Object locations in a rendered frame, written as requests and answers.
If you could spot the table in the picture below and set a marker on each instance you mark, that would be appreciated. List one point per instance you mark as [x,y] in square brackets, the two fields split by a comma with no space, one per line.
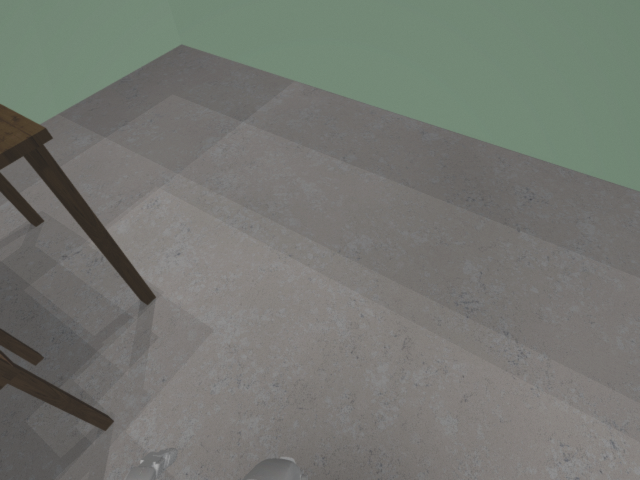
[20,136]

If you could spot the robot left thigh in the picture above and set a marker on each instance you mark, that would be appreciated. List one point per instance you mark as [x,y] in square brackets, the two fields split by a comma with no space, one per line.
[276,469]

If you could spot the chair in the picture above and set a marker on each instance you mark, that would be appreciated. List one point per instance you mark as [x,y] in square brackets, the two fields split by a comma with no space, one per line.
[14,375]

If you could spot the robot left hand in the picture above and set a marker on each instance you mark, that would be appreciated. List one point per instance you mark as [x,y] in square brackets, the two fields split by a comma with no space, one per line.
[153,465]

